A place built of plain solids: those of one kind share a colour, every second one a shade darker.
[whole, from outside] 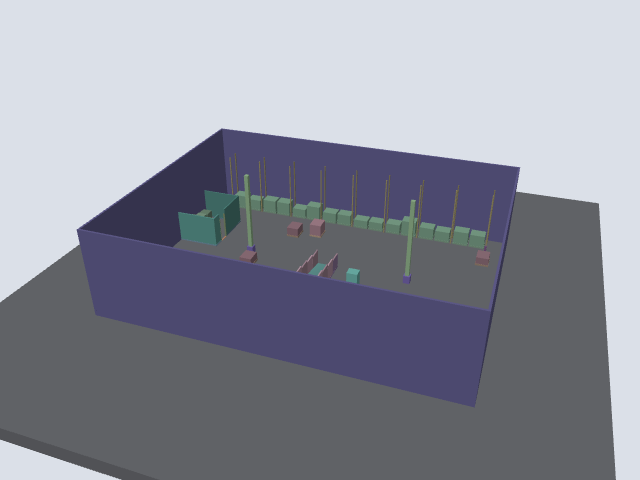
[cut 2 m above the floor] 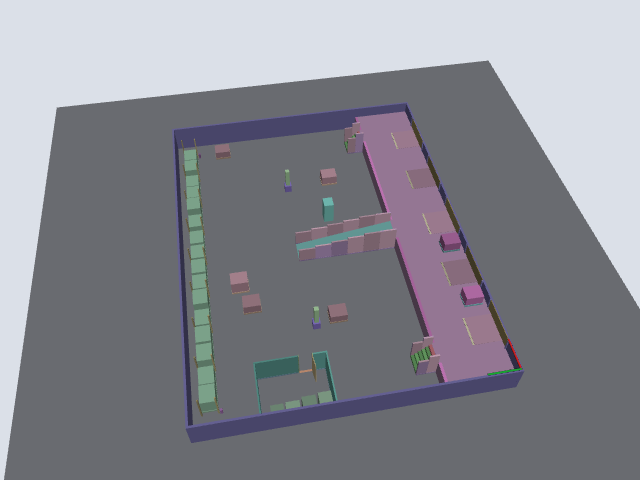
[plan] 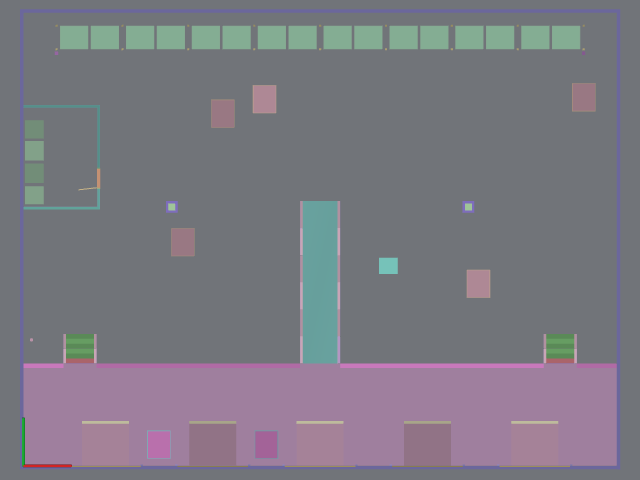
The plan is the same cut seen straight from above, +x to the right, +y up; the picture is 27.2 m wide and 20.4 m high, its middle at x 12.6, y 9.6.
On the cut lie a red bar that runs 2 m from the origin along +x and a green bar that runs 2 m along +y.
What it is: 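The dock platform, its doors, stairs and ramp, and the hall's floor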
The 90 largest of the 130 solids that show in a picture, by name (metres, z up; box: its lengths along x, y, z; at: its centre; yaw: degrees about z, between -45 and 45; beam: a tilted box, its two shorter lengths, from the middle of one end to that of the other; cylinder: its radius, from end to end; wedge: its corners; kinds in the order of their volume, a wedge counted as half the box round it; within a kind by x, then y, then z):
{
 "south_deck_1": {"box": [25.21, 4.36, 1.2], "at": [12.61, 2.18, 0.55]},
 "wall_1": {"box": [0.15, 19.56, 6.73], "at": [-0.07, 9.63, 3.31]},
 "wall_2": {"box": [25.51, 0.15, 6.73], "at": [12.61, -0.07, 3.31]},
 "wall_3": {"box": [25.51, 0.15, 6.73], "at": [12.61, 19.33, 3.31]},
 "wall_4": {"box": [0.15, 19.56, 6.73], "at": [25.29, 9.63, 3.31]},
 "rack_load_1": {"box": [1.16, 0.95, 1.07], "at": [2.15, 18.21, 0.68]},
 "rack_load_2": {"box": [1.16, 0.95, 0.88], "at": [3.46, 18.21, 0.58]},
 "rack_load_3": {"box": [1.16, 0.95, 1.04], "at": [4.95, 18.21, 0.66]},
 "rack_load_4": {"box": [1.16, 0.95, 1.05], "at": [6.26, 18.21, 0.67]},
 "rack_load_5": {"box": [1.16, 0.95, 0.7], "at": [7.75, 18.21, 0.49]},
 "rack_load_6": {"box": [1.16, 0.95, 1.16], "at": [9.06, 18.21, 0.72]},
 "rack_load_7": {"box": [1.16, 0.95, 0.8], "at": [10.55, 18.21, 0.54]},
 "rack_load_8": {"box": [1.16, 0.95, 0.84], "at": [11.86, 18.21, 0.56]},
 "rack_load_9": {"box": [1.16, 0.95, 0.59], "at": [13.35, 18.21, 0.43]},
 "rack_load_10": {"box": [1.16, 0.95, 0.63], "at": [14.66, 18.21, 0.45]},
 "rack_load_11": {"box": [1.16, 0.95, 0.72], "at": [16.15, 18.21, 0.5]},
 "rack_load_12": {"box": [1.16, 0.95, 1.2], "at": [17.46, 18.21, 0.74]},
 "rack_load_13": {"box": [1.16, 0.95, 0.89], "at": [18.95, 18.21, 0.58]},
 "rack_load_14": {"box": [1.16, 0.95, 0.79], "at": [20.26, 18.21, 0.53]},
 "rack_load_15": {"box": [1.16, 0.95, 1.03], "at": [21.75, 18.21, 0.66]},
 "rack_load_16": {"box": [1.16, 0.95, 0.95], "at": [23.06, 18.21, 0.62]},
 "south_ramp_1": {"wedge": [[11.86, 4.36, -0.05], [11.86, 4.36, 1.15], [11.86, 11.26, -0.05], [11.86, 11.26, 0.0], [13.36, 4.36, -0.05], [13.36, 4.36, 1.15], [13.36, 11.26, -0.05], [13.36, 11.26, 0.0]]},
 "stage_load_1": {"box": [0.95, 1.15, 0.58], "at": [6.77, 9.51, 0.43]},
 "stage_load_2": {"box": [0.95, 1.15, 0.66], "at": [8.47, 14.97, 0.47]},
 "stage_load_3": {"box": [0.95, 1.15, 0.95], "at": [10.24, 15.58, 0.62]},
 "stage_load_4": {"box": [0.95, 1.15, 0.68], "at": [19.33, 7.74, 0.48]},
 "stage_load_5": {"box": [0.95, 1.15, 0.56], "at": [23.81, 15.66, 0.42]},
 "room_stock_1": {"box": [0.8, 0.77, 1.66], "at": [0.46, 11.51, 0.78]},
 "room_stock_2": {"box": [0.8, 0.83, 1.47], "at": [0.46, 12.44, 0.68]},
 "room_stock_3": {"box": [0.8, 0.83, 1.13], "at": [0.46, 13.39, 0.52]},
 "room_stock_4": {"box": [0.8, 0.77, 1.03], "at": [0.46, 14.3, 0.46]},
 "dock_south_cheek_whole_1": {"box": [0.11, 0.63, 2.2], "at": [1.75, 4.67, 1.05]},
 "dock_south_cheek_whole_2": {"box": [0.11, 0.63, 2.2], "at": [3.04, 4.67, 1.05]},
 "dock_south_cheek_whole_3": {"box": [0.11, 1.15, 2.2], "at": [11.81, 4.93, 1.05]},
 "dock_south_cheek_whole_4": {"box": [0.11, 1.15, 2.01], "at": [11.81, 6.08, 0.95]},
 "dock_south_cheek_whole_5": {"box": [0.11, 1.15, 1.82], "at": [11.81, 7.23, 0.86]},
 "dock_south_cheek_whole_6": {"box": [0.11, 1.15, 1.62], "at": [11.81, 8.38, 0.76]},
 "dock_south_cheek_whole_7": {"box": [0.11, 1.15, 1.43], "at": [11.81, 9.53, 0.67]},
 "dock_south_cheek_whole_8": {"box": [0.11, 1.15, 1.24], "at": [11.81, 10.68, 0.57]},
 "dock_south_cheek_whole_9": {"box": [0.11, 1.15, 2.2], "at": [13.4, 4.93, 1.05]},
 "dock_south_cheek_whole_10": {"box": [0.11, 1.15, 2.01], "at": [13.4, 6.08, 0.95]},
 "dock_south_cheek_whole_11": {"box": [0.11, 1.15, 1.82], "at": [13.4, 7.23, 0.86]},
 "dock_south_cheek_whole_12": {"box": [0.11, 1.15, 1.62], "at": [13.4, 8.38, 0.76]},
 "dock_south_cheek_whole_13": {"box": [0.11, 1.15, 1.43], "at": [13.4, 9.53, 0.67]},
 "dock_south_cheek_whole_14": {"box": [0.11, 1.15, 1.24], "at": [13.4, 10.68, 0.57]},
 "dock_south_cheek_whole_15": {"box": [0.11, 0.63, 2.2], "at": [23.46, 4.67, 1.05]},
 "room_wall_1": {"box": [3.14, 0.1, 2.55], "at": [1.57, 10.95, 1.23]},
 "room_wall_2": {"box": [3.14, 0.1, 2.55], "at": [1.57, 15.28, 1.23]},
 "room_wall_3": {"box": [0.1, 0.87, 2.55], "at": [3.19, 11.34, 1.23]},
 "room_wall_4": {"box": [0.1, 2.66, 2.55], "at": [3.19, 14.0, 1.23]},
 "south_shutter_1": {"box": [3.0, 0.05, 3.25], "at": [3.48, -0.03, 2.73]},
 "south_shutter_2": {"box": [3.0, 0.05, 3.25], "at": [8.04, -0.03, 2.73]},
 "south_shutter_3": {"box": [3.0, 0.05, 3.25], "at": [12.61, -0.03, 2.73]},
 "south_shutter_4": {"box": [3.0, 0.05, 3.25], "at": [17.17, -0.03, 2.73]},
 "south_shutter_5": {"box": [3.0, 0.05, 3.25], "at": [21.73, -0.03, 2.73]},
 "wait_load_1": {"box": [0.95, 1.15, 0.89], "at": [5.76, 0.9, 1.74]},
 "wait_load_2": {"box": [0.95, 1.15, 0.7], "at": [10.32, 0.9, 1.64]},
 "south_stair_steps_1": {"box": [1.2, 0.21, 1.01], "at": [2.4, 4.67, 0.45]},
 "south_stair_steps_2": {"box": [1.2, 0.21, 0.82], "at": [2.4, 4.88, 0.36]},
 "south_stair_steps_3": {"box": [1.2, 0.21, 0.62], "at": [2.4, 5.09, 0.26]},
 "south_stair_steps_4": {"box": [1.2, 0.21, 1.01], "at": [22.81, 4.67, 0.45]},
 "south_stair_steps_5": {"box": [1.2, 0.21, 0.82], "at": [22.81, 4.88, 0.36]},
 "south_stair_steps_6": {"box": [1.2, 0.21, 0.62], "at": [22.81, 5.09, 0.26]},
 "column_1": {"box": [0.3, 0.3, 6.73], "at": [6.3, 11.01, 3.31]},
 "column_2": {"box": [0.3, 0.3, 6.73], "at": [18.91, 11.01, 3.31]},
 "south_lev_1": {"box": [2.0, 1.78, 0.07], "at": [3.48, 0.9, 1.13]},
 "south_lev_2": {"box": [2.0, 1.78, 0.07], "at": [8.04, 0.9, 1.13]},
 "south_lev_3": {"box": [2.0, 1.78, 0.07], "at": [12.61, 0.9, 1.13]},
 "south_lev_4": {"box": [2.0, 1.78, 0.07], "at": [17.17, 0.9, 1.13]},
 "south_lev_5": {"box": [2.0, 1.78, 0.07], "at": [21.73, 0.9, 1.13]},
 "rack_pal_1": {"box": [1.21, 1.0, 0.19], "at": [11.86, 18.21, 0.04]},
 "rack_pal_2": {"box": [1.21, 1.0, 0.19], "at": [14.66, 18.21, 0.04]},
 "rack_pal_3": {"box": [1.21, 1.0, 0.19], "at": [16.15, 18.21, 0.04]},
 "rack_pal_4": {"box": [1.21, 1.0, 0.19], "at": [18.95, 18.21, 0.04]},
 "rack_pal_5": {"box": [1.21, 1.0, 0.19], "at": [21.75, 18.21, 0.04]},
 "cage_1": {"box": [0.8, 0.7, 1.75], "at": [15.5, 8.5, 0.82]},
 "dock_south_cheek_1": {"box": [0.1, 1.15, 1.58], "at": [11.81, 8.38, 0.74]},
 "dock_south_cheek_2": {"box": [0.1, 1.15, 1.39], "at": [11.81, 9.53, 0.65]},
 "dock_south_cheek_3": {"box": [0.1, 1.15, 2.16], "at": [13.41, 4.93, 1.03]},
 "dock_south_cheek_4": {"box": [0.1, 1.15, 1.2], "at": [13.41, 10.68, 0.55]},
 "dock_south_cheek_5": {"box": [0.1, 0.63, 2.16], "at": [22.16, 4.67, 1.03]},
 "stage_pal_1": {"box": [1.0, 1.2, 0.19], "at": [6.77, 9.51, 0.04]},
 "stage_pal_2": {"box": [1.0, 1.2, 0.19], "at": [8.47, 14.97, 0.04]},
 "stage_pal_3": {"box": [1.0, 1.2, 0.19], "at": [23.81, 15.66, 0.04]},
 "south_stair_stair_head_1": {"box": [1.2, 0.21, 1.2], "at": [2.4, 4.46, 0.55]},
 "south_stair_stair_head_2": {"box": [1.2, 0.21, 1.2], "at": [22.81, 4.46, 0.55]},
 "wait_pal_1": {"box": [1.0, 1.2, 0.19], "at": [5.76, 0.9, 1.2]},
 "wait_pal_2": {"box": [1.0, 1.2, 0.19], "at": [10.32, 0.9, 1.2]},
 "column_guard_1": {"box": [0.5, 0.5, 0.65], "at": [6.3, 11.01, 0.28]},
 "column_guard_2": {"box": [0.5, 0.5, 0.65], "at": [18.91, 11.01, 0.28]}
}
